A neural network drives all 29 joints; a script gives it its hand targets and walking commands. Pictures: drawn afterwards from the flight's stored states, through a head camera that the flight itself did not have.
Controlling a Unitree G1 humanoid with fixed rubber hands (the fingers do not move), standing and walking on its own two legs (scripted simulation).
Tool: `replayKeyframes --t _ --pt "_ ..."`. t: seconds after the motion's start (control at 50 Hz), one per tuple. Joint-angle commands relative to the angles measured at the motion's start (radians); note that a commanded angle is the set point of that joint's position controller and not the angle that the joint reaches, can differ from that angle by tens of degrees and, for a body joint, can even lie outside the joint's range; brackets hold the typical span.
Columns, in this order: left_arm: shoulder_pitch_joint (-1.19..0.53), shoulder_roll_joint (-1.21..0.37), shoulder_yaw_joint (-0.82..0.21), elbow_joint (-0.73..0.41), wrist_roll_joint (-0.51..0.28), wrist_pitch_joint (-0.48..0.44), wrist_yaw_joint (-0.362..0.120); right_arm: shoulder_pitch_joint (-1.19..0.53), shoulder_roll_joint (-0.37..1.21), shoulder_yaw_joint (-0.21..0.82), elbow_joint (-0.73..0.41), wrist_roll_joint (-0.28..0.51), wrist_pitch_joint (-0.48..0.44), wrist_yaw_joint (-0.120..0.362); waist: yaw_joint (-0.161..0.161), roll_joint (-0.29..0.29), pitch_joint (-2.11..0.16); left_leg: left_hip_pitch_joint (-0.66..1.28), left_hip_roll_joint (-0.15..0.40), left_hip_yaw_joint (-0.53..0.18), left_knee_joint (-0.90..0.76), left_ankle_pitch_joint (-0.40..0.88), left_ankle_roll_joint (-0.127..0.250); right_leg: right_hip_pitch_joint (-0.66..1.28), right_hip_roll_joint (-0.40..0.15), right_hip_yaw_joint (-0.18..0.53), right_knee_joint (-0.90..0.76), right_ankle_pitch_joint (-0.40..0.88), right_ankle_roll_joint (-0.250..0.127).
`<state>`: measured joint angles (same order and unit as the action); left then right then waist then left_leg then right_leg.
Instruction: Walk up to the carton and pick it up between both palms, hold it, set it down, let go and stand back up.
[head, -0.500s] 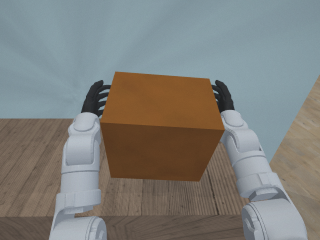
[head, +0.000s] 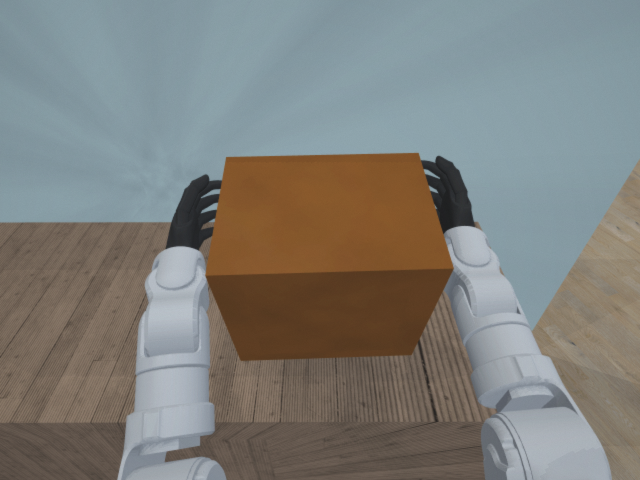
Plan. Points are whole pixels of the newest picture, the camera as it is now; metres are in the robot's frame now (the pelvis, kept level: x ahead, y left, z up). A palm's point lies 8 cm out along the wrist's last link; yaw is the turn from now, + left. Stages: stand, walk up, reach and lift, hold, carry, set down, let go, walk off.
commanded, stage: set down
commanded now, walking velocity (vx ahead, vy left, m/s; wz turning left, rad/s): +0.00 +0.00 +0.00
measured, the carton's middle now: (324, 262) +0.35 +0.00 +0.13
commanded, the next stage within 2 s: none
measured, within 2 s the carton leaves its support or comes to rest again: neither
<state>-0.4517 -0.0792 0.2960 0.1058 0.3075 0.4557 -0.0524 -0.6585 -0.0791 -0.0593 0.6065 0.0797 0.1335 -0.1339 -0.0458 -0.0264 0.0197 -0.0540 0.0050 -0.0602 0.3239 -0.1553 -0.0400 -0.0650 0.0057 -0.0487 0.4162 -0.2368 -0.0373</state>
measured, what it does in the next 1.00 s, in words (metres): stands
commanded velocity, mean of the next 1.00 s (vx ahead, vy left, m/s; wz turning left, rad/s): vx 0.00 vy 0.00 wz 0.00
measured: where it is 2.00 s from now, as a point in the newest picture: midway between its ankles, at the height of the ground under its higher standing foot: outside the picture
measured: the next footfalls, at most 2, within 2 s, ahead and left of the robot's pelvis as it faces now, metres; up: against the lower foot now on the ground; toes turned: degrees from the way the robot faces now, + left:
none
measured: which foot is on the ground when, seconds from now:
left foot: down 0.00-1.00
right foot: down 0.00-1.00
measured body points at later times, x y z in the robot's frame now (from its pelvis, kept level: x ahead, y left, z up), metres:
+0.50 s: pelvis +0.01 +0.00 +0.00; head -0.02 +0.00 +0.45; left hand +0.35 +0.16 +0.13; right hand +0.39 -0.16 +0.14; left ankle +0.02 +0.15 -0.74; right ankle +0.00 -0.09 -0.74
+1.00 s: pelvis +0.01 -0.01 +0.00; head +0.00 -0.01 +0.45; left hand +0.35 +0.16 +0.10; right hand +0.41 -0.16 +0.11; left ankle +0.02 +0.15 -0.74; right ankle +0.00 -0.09 -0.74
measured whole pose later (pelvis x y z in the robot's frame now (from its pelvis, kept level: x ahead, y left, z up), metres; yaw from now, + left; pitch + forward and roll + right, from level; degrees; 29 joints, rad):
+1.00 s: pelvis +0.01 -0.01 +0.00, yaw +0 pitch -5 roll +2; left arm -0.33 -0.17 0.30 0.24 0.31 0.27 0.04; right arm -0.62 -0.10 -0.10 0.82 0.02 -0.07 -0.02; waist 0.03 -0.03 0.06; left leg -0.05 0.02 -0.06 0.30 -0.16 -0.06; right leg -0.08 0.02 -0.05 0.42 -0.25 -0.06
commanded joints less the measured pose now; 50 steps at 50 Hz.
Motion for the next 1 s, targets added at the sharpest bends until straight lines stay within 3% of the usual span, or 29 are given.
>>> replayKeyframes --t 0.0,0.02,0.04,0.06,0.1,0.18,0.2,0.22,0.24,0.26,0.28,0.32,0.34,0.36,0.44,0.46,0.48,0.54,0.56,0.6,0.68,0.72,0.74,0.76,0.86,0.92,0.94,0.96,0.98 --pt "-0.52 -0.362 -0.355 -0.108 -0.064 -0.052 -0.094 -0.476 0.438 0.215 -0.115 -0.04 -0.108 0.18 0.035 -0.034 -0.334 0.153 -0.024 0.1 -0.06 0.203 0.012 0.09 0.033 -0.051 -0.16 0.174 0.071" --pt "-0.507 -0.371 -0.368 -0.128 -0.087 -0.059 -0.092 -0.496 0.464 0.25 -0.179 -0.032 -0.131 0.178 0.029 -0.059 -0.391 0.155 -0.031 0.102 -0.046 0.246 0.019 0.12 0.029 -0.046 -0.155 0.259 0.081" --pt "-0.484 -0.35 -0.351 -0.127 -0.072 -0.062 -0.088 -0.478 0.452 0.264 -0.165 -0.03 -0.125 0.177 0.051 -0.072 -0.374 0.127 -0.038 0.106 -0.042 0.279 0.024 0.14 0.026 -0.035 -0.146 0.306 0.092" --pt "-0.481 -0.348 -0.354 -0.119 -0.061 -0.062 -0.091 -0.49 0.439 0.253 -0.189 -0.024 -0.128 0.17 0.023 -0.059 -0.356 0.126 -0.041 0.096 -0.041 0.264 0.023 0.136 0.018 -0.033 -0.137 0.346 0.102" --pt "-0.477 -0.312 -0.295 -0.108 -0.037 -0.053 -0.093 -0.466 0.452 0.254 -0.13 -0.032 -0.122 0.167 0.049 -0.076 -0.328 0.095 -0.048 0.109 -0.049 0.213 0.039 0.164 0.005 -0.018 -0.134 0.337 0.106" --pt "-0.425 -0.392 -0.401 -0.176 -0.066 -0.072 -0.065 -0.462 0.433 0.283 -0.186 -0.015 -0.147 0.174 0.047 -0.023 -0.416 0.164 -0.038 0.105 -0.006 0.388 0.0 0.149 0.03 -0.04 -0.114 0.438 0.091" --pt "-0.39 -0.35 -0.343 -0.104 -0.046 -0.064 -0.07 -0.446 0.432 0.278 -0.151 -0.031 -0.135 0.175 0.064 -0.072 -0.345 0.113 -0.042 0.108 -0.025 0.333 0.02 0.173 0.018 -0.024 -0.121 0.454 0.098" --pt "-0.384 -0.396 -0.4 -0.181 -0.06 -0.066 -0.067 -0.443 0.44 0.306 -0.21 -0.017 -0.148 0.17 0.047 -0.058 -0.413 0.14 -0.039 0.097 -0.013 0.374 0.011 0.174 0.023 -0.03 -0.108 0.489 0.099" --pt "-0.373 -0.367 -0.352 -0.091 -0.039 -0.061 -0.075 -0.437 0.422 0.274 -0.176 -0.041 -0.144 0.171 0.042 -0.069 -0.337 0.127 -0.039 0.107 -0.03 0.296 0.023 0.14 0.018 -0.029 -0.133 0.397 0.103" --pt "-0.418 -0.373 -0.367 -0.127 -0.061 -0.07 -0.072 -0.444 0.423 0.252 -0.167 -0.042 -0.149 0.179 0.029 -0.075 -0.369 0.127 -0.037 0.102 -0.032 0.299 0.022 0.143 0.02 -0.036 -0.129 0.404 0.101" --pt "-0.365 -0.36 -0.336 -0.107 -0.032 -0.068 -0.073 -0.421 0.426 0.256 -0.12 -0.042 -0.139 0.179 0.065 -0.071 -0.345 0.116 -0.036 0.107 -0.037 0.298 0.025 0.135 0.019 -0.031 -0.126 0.387 0.099" --pt "-0.435 -0.403 -0.393 -0.173 -0.057 -0.084 -0.06 -0.423 0.415 0.258 -0.121 -0.05 -0.156 0.191 0.042 -0.038 -0.365 0.154 -0.035 0.105 -0.029 0.321 0.01 0.104 0.022 -0.043 -0.122 0.377 0.093" --pt "-0.402 -0.391 -0.379 -0.153 -0.044 -0.084 -0.06 -0.426 0.428 0.254 -0.119 -0.04 -0.154 0.192 0.061 -0.057 -0.336 0.144 -0.03 0.105 -0.027 0.333 0.011 0.099 0.029 -0.044 -0.121 0.382 0.093" --pt "-0.406 -0.405 -0.389 -0.12 -0.053 -0.081 -0.06 -0.436 0.401 0.224 -0.134 -0.051 -0.157 0.192 0.037 -0.048 -0.337 0.133 -0.031 0.099 -0.033 0.279 0.008 0.084 0.027 -0.042 -0.136 0.328 0.085" --pt "-0.419 -0.407 -0.398 -0.129 -0.057 -0.109 -0.035 -0.432 0.395 0.212 -0.077 -0.065 -0.179 0.21 0.059 -0.027 -0.365 0.168 -0.019 0.096 -0.031 0.295 0.004 0.028 0.038 -0.051 -0.146 0.269 0.074" --pt "-0.437 -0.421 -0.41 -0.141 -0.048 -0.121 -0.019 -0.401 0.383 0.198 -0.036 -0.065 -0.181 0.219 0.049 -0.005 -0.356 0.199 -0.009 0.094 -0.026 0.31 -0.015 -0.005 0.045 -0.066 -0.138 0.263 0.063" --pt "-0.425 -0.421 -0.413 -0.113 -0.039 -0.124 -0.013 -0.416 0.378 0.19 -0.043 -0.069 -0.19 0.227 0.062 0.013 -0.327 0.173 -0.01 0.092 -0.036 0.269 -0.011 -0.02 0.04 -0.059 -0.152 0.206 0.056" --pt "-0.408 -0.408 -0.408 -0.094 -0.047 -0.144 0.007 -0.46 0.37 0.205 -0.05 -0.066 -0.207 0.236 0.09 -0.024 -0.355 0.172 -0.008 0.097 -0.034 0.262 -0.001 -0.014 0.044 -0.054 -0.145 0.259 0.064" --pt "-0.38 -0.415 -0.414 -0.063 -0.045 -0.139 0.007 -0.456 0.352 0.181 -0.058 -0.086 -0.217 0.234 0.06 -0.019 -0.359 0.154 -0.012 0.096 -0.041 0.243 0.002 -0.012 0.034 -0.058 -0.153 0.255 0.068" --pt "-0.359 -0.383 -0.345 -0.028 -0.009 -0.138 0.009 -0.429 0.354 0.166 0.008 -0.087 -0.208 0.239 0.097 -0.038 -0.279 0.118 -0.01 0.105 -0.054 0.199 0.019 -0.013 0.028 -0.036 -0.162 0.208 0.062" --pt "-0.435 -0.422 -0.366 0.002 -0.027 -0.162 0.023 -0.431 0.349 0.104 0.115 -0.115 -0.214 0.261 0.069 -0.021 -0.259 0.112 -0.011 0.107 -0.075 0.143 0.008 -0.062 0.034 -0.062 -0.158 0.134 0.052" --pt "-0.464 -0.491 -0.464 -0.115 -0.071 -0.204 0.051 -0.479 0.381 0.145 0.016 -0.099 -0.261 0.264 0.076 -0.007 -0.416 0.187 0.001 0.094 -0.031 0.281 -0.012 -0.058 0.046 -0.068 -0.137 0.252 0.047" --pt "-0.433 -0.449 -0.401 -0.068 -0.042 -0.2 0.054 -0.495 0.362 0.146 -0.006 -0.101 -0.265 0.255 0.11 -0.026 -0.376 0.147 0.001 0.108 -0.031 0.273 -0.002 -0.043 0.043 -0.053 -0.142 0.267 0.05" --pt "-0.416 -0.438 -0.397 -0.001 -0.04 -0.21 0.056 -0.488 0.354 0.142 0.021 -0.107 -0.257 0.253 0.094 -0.025 -0.347 0.125 -0.006 0.098 -0.031 0.259 0.0 -0.046 0.035 -0.04 -0.148 0.258 0.055" --pt "-0.445 -0.42 -0.348 0.034 -0.023 -0.252 0.067 -0.476 0.354 0.109 0.12 -0.131 -0.272 0.261 0.126 -0.047 -0.348 0.119 -0.003 0.118 -0.034 0.231 0.013 -0.059 0.037 -0.042 -0.144 0.228 0.058" --pt "-0.388 -0.439 -0.349 0.049 -0.017 -0.23 0.057 -0.413 0.343 0.105 0.164 -0.126 -0.261 0.262 0.1 -0.034 -0.27 0.103 -0.001 0.112 -0.039 0.25 0.01 -0.046 0.027 -0.041 -0.146 0.272 0.061" --pt "-0.396 -0.465 -0.363 0.017 -0.036 -0.256 0.065 -0.467 0.372 0.14 0.119 -0.112 -0.284 0.266 0.134 -0.037 -0.35 0.106 -0.003 0.111 -0.03 0.283 0.008 -0.032 0.03 -0.038 -0.132 0.312 0.066" --pt "-0.391 -0.464 -0.373 0.014 -0.027 -0.265 0.064 -0.429 0.35 0.116 0.129 -0.133 -0.291 0.256 0.093 -0.054 -0.365 0.115 -0.003 0.107 -0.022 0.309 0.005 -0.015 0.031 -0.044 -0.124 0.377 0.069" --pt "-0.375 -0.458 -0.359 0.034 -0.032 -0.263 0.064 -0.422 0.34 0.12 0.124 -0.131 -0.29 0.255 0.095 -0.055 -0.354 0.137 -0.002 0.111 -0.006 0.35 0.006 -0.044 0.03 -0.044 -0.127 0.378 0.071"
